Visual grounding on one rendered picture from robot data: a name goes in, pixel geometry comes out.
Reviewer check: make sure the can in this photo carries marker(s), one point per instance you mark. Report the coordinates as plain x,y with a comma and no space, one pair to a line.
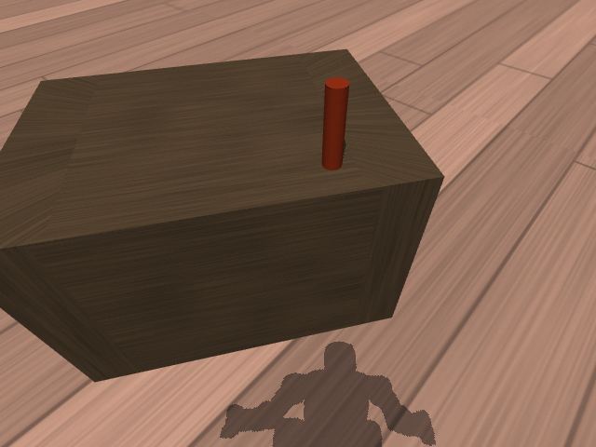
335,107

